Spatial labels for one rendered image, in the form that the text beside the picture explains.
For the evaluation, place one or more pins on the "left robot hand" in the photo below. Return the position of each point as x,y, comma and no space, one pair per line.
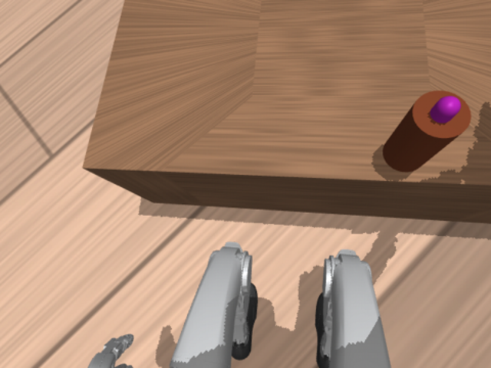
111,352

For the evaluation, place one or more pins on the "bottle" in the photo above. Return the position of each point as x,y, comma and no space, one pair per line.
435,120

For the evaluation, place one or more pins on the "right robot foot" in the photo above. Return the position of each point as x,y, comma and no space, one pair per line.
323,361

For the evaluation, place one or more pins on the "left robot foot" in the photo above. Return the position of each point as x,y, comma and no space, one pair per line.
241,351

